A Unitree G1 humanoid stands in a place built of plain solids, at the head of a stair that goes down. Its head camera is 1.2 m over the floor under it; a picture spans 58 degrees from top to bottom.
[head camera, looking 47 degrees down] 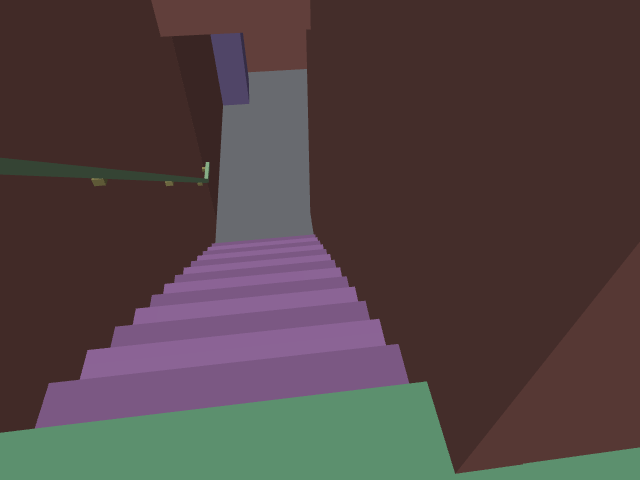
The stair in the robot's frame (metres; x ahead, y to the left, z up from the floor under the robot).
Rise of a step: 0.19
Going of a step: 0.23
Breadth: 1.20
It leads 7 degrees to the left of straight ahead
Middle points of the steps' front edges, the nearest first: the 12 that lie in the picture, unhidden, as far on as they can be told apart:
0.48 0.29 0.00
0.71 0.31 -0.19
0.94 0.34 -0.38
1.17 0.37 -0.57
1.40 0.40 -0.76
1.62 0.43 -0.95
1.85 0.45 -1.14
2.08 0.48 -1.34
2.31 0.51 -1.53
2.54 0.54 -1.72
2.77 0.57 -1.91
2.99 0.60 -2.10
